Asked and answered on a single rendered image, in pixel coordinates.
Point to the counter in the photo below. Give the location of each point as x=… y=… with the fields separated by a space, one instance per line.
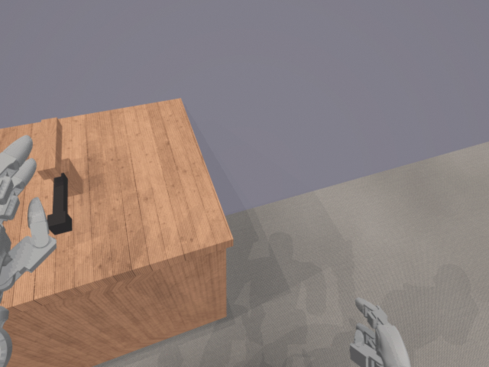
x=146 y=259

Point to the right robot hand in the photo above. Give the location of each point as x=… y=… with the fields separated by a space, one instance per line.
x=385 y=347

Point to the left robot hand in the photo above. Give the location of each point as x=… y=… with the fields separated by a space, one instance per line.
x=15 y=173

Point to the tap lever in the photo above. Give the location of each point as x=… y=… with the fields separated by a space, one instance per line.
x=60 y=222

